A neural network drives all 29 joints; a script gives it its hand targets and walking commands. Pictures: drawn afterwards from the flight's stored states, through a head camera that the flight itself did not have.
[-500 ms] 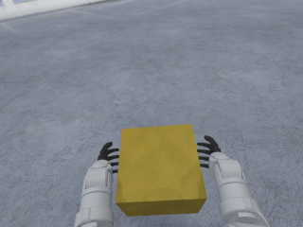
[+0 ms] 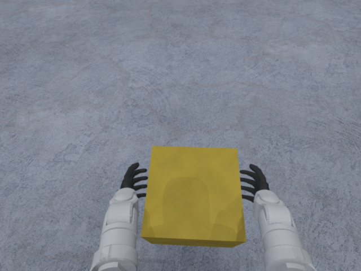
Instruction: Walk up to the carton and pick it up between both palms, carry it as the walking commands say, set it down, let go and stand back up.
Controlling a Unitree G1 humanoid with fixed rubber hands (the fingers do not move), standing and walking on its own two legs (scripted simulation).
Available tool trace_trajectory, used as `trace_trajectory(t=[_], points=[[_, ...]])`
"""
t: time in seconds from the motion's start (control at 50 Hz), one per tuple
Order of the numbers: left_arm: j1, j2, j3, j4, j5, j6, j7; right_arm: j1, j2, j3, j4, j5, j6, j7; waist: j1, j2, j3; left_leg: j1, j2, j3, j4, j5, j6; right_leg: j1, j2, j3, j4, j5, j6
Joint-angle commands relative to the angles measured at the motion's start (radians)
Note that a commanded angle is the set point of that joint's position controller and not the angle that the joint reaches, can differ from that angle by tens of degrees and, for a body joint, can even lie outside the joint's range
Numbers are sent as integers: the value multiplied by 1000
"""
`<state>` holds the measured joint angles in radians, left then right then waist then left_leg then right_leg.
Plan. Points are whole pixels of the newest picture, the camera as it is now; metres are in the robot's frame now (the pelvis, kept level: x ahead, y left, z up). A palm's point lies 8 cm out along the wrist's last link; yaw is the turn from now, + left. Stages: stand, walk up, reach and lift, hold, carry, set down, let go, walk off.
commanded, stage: set down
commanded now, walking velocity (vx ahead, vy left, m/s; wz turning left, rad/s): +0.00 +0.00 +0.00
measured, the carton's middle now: (192, 197) +0.33 -0.01 -0.12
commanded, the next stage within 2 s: none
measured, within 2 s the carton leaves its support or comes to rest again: neither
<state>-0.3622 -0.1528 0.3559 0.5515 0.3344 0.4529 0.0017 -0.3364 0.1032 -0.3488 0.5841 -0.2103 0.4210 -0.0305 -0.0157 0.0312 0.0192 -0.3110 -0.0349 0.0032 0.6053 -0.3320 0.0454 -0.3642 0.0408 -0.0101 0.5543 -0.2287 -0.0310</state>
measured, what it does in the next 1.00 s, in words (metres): lowers itself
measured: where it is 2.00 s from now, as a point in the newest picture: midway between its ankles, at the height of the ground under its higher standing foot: outside the picture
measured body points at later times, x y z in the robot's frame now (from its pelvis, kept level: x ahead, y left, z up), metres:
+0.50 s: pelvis -0.05 -0.02 -0.05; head +0.18 -0.02 +0.34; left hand +0.29 +0.13 -0.17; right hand +0.29 -0.19 -0.17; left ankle -0.01 +0.09 -0.73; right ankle +0.04 -0.11 -0.73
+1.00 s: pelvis -0.09 -0.02 -0.13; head +0.17 -0.04 +0.24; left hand +0.33 +0.15 -0.25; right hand +0.33 -0.17 -0.26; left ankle -0.01 +0.09 -0.73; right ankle +0.04 -0.11 -0.73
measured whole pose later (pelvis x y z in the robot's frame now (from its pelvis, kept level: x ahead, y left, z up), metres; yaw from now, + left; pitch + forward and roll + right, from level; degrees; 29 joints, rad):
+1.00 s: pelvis -0.09 -0.02 -0.13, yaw +3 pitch +34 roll +2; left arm -0.74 0.02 0.30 0.79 0.04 0.06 0.11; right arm -0.72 0.02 -0.29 0.70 -0.18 0.13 -0.21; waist -0.02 0.03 -0.01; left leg -1.44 -0.07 0.00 1.25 -0.40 0.03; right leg -1.50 0.04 0.00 1.21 -0.31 -0.03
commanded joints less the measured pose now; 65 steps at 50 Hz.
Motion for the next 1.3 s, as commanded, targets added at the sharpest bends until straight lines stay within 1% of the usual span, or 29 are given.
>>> trace_trajectory(t=[0.0,0.06,0.08,0.1,0.12,0.18,0.28,0.3,0.32,0.34,0.36,0.38,0.5,0.52,0.56,0.64,0.66,0.76,0.82,0.84,0.86,0.9,0.92,0.96,0.98,1.02,1.06,1.14,1.28], points=[[-255,-823,-418,63,-166,-174,-176,-429,777,496,-111,72,-132,246,28,-20,-536,-86,-22,-194,-16,622,-28,134,16,172,66,496,-3],[-224,-780,-358,113,-104,-211,-150,-385,733,453,-46,34,-175,240,44,14,-443,-176,-26,-183,-6,599,-35,34,23,168,76,470,-9],[-273,-740,-364,98,-114,-252,-156,-415,746,443,-53,19,-202,233,16,-81,-494,-209,-17,-195,16,543,-13,9,25,151,112,456,11],[-265,-750,-379,78,-123,-271,-147,-429,720,484,-64,65,-236,237,52,21,-555,-189,-32,-179,42,588,-26,31,23,157,132,494,-10],[-312,-775,-431,45,-151,-307,-153,-418,734,480,-64,42,-264,228,-6,-50,-604,-223,-32,-195,65,616,-26,8,25,147,159,546,-5],[-271,-775,-466,72,-144,-361,-139,-382,707,518,-64,53,-337,206,-5,8,-719,-321,-50,-166,118,662,-41,23,31,154,211,683,-8],[-331,-545,-520,-15,-171,-479,-98,-325,661,601,-136,105,-422,134,25,-120,-917,-665,-54,-134,197,442,-21,111,-3,210,345,879,34],[-363,-554,-583,-54,-207,-499,-90,-382,576,582,-236,122,-458,116,-41,-94,-1057,-603,-61,-135,218,471,-22,117,8,184,377,839,30],[-411,-470,-561,-101,-202,-507,-71,-406,570,627,-199,165,-453,103,37,-47,-1031,-544,-64,-112,243,491,-27,36,26,165,383,741,37],[-409,-480,-571,-81,-222,-518,-61,-410,541,610,-193,140,-459,86,-30,-99,-1017,-550,-69,-124,260,506,-30,-35,35,151,386,720,46],[-451,-419,-574,-119,-235,-526,-48,-464,490,612,-231,176,-474,77,9,-54,-1092,-490,-64,-108,274,503,-24,-72,41,135,394,609,41],[-461,-381,-608,-180,-246,-537,-31,-380,461,594,-201,168,-472,58,-29,-11,-1095,-478,-65,-108,280,473,-32,-77,30,133,392,595,41],[-691,-176,-653,-310,-347,-508,47,-551,296,541,-256,221,-441,-14,-35,23,-1136,-439,-62,-56,293,172,-28,-126,32,76,395,216,27],[-644,-172,-602,-208,-328,-493,54,-555,313,559,-207,215,-426,-22,10,19,-1032,-495,-58,-43,289,120,-25,-145,38,89,383,145,29],[-646,-218,-584,-52,-353,-469,43,-583,318,501,-149,177,-413,-36,-55,-27,-872,-551,-55,-51,282,4,-16,-184,37,79,358,21,23],[-671,-252,-399,176,-257,-433,-2,-685,388,420,71,142,-374,10,23,-5,-648,-728,-58,-58,294,-148,-14,-370,54,81,391,-154,8],[-654,-278,-365,244,-240,-430,-23,-685,405,367,128,123,-374,20,-13,-29,-628,-775,-64,-71,315,-196,-13,-378,56,81,405,-216,6],[-806,-415,-283,279,-216,-432,-106,-834,618,391,82,68,-361,34,17,-99,-714,-924,-71,-57,469,-160,4,-356,62,188,428,-292,23],[-1016,-454,-392,115,-284,-446,-119,-980,673,416,0,109,-379,33,-17,-68,-860,-981,-82,-46,550,-83,-8,-401,77,165,526,-171,41],[-1032,-469,-424,101,-300,-445,-124,-1032,690,471,-28,150,-376,26,20,-75,-906,-1026,-87,-47,580,-78,-11,-372,76,185,550,-168,44],[-1064,-492,-417,126,-309,-432,-125,-1021,678,444,-1,111,-362,19,-31,-62,-885,-1028,-97,-50,581,-120,-13,-418,82,168,563,-196,37],[-1126,-498,-498,29,-353,-432,-120,-1046,712,513,-67,165,-360,27,-4,-47,-1043,-950,-88,-59,600,-70,-10,-438,91,141,634,-93,44],[-1167,-559,-552,-42,-370,-425,-112,-1014,738,500,-35,160,-345,34,-43,-51,-1155,-872,-94,-59,596,-8,-21,-453,107,93,666,-4,48],[-1208,-592,-660,-139,-414,-405,-85,-1155,739,637,-279,253,-352,34,-36,-24,-1527,-732,-117,-67,663,168,-23,-376,112,73,770,205,50],[-1115,-609,-648,-2,-399,-382,-85,-1072,739,583,-154,235,-326,35,-76,0,-1412,-813,-115,-57,669,129,-26,-411,114,70,745,195,42],[-1119,-622,-623,-47,-366,-358,-81,-1077,782,627,-118,247,-288,65,1,0,-1376,-804,-123,-66,672,115,-29,-510,115,78,778,133,54],[-1050,-746,-629,-9,-355,-337,-90,-993,789,596,-49,219,-271,101,-69,17,-1431,-763,-121,-84,700,192,-51,-584,125,48,819,172,41],[-1078,-777,-604,-35,-323,-310,-124,-1023,887,611,-34,251,-234,157,4,-12,-1427,-888,-128,-66,746,166,-39,-598,127,65,846,193,52],[-1216,-795,-626,-54,-406,-307,-161,-1120,858,568,-57,242,-231,178,-77,-37,-1397,-1006,-127,-74,835,153,-34,-733,118,46,915,183,57]])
